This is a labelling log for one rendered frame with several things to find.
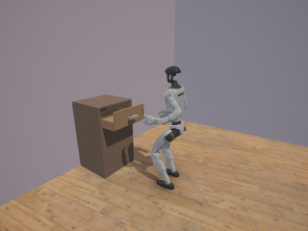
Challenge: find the robot torso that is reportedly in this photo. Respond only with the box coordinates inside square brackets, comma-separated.
[165, 86, 185, 137]

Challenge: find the robot left shin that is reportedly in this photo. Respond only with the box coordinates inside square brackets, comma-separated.
[150, 153, 170, 184]

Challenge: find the cabinet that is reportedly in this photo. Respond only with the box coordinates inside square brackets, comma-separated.
[72, 94, 134, 179]

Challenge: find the handle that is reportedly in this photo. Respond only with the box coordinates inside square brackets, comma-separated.
[127, 115, 139, 119]

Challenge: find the left robot hand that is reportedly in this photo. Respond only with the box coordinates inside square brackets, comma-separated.
[143, 115, 155, 125]

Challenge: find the left robot upper arm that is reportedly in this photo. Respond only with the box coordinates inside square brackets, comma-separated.
[163, 89, 182, 117]

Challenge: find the right robot upper arm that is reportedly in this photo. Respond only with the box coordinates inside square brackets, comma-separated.
[181, 86, 188, 110]

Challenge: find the robot left forearm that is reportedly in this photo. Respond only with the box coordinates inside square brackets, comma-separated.
[154, 110, 180, 125]

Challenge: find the drawer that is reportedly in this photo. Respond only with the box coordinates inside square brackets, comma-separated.
[100, 103, 144, 132]

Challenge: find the right robot hand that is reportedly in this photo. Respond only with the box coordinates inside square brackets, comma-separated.
[156, 110, 167, 118]

